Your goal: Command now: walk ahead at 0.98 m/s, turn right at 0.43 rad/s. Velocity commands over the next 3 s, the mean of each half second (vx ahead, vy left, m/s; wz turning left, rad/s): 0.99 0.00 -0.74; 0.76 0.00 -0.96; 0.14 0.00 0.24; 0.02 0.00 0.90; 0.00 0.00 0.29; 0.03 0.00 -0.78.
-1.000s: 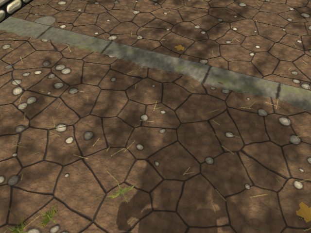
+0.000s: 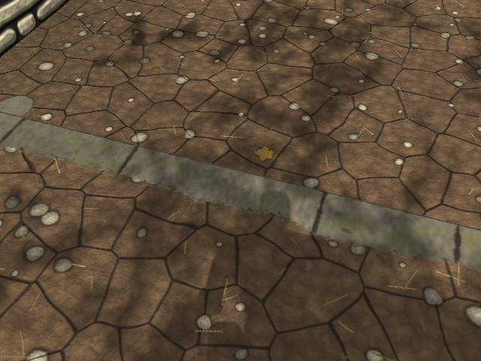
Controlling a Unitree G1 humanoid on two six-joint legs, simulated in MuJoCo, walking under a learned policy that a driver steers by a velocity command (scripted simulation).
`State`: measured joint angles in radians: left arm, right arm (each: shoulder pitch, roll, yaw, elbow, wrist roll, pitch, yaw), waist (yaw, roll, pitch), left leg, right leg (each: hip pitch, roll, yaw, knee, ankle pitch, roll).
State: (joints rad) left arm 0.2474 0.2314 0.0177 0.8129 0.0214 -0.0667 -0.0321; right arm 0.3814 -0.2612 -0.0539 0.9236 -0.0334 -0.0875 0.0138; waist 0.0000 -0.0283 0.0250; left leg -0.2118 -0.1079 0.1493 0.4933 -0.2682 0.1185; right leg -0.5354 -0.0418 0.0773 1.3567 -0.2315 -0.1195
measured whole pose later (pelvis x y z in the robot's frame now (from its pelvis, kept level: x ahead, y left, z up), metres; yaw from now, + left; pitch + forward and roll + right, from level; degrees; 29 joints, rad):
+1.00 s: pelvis +0.86 -0.19 +0.01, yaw -50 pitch +1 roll +2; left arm 0.01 0.36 0.07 0.61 0.03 0.01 -0.07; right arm 0.40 -0.32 -0.05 0.84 -0.01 -0.08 -0.01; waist -0.06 -0.04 0.10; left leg -0.08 0.05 0.21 0.38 -0.31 -0.02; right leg -0.71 0.00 -0.06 0.87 -0.10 -0.06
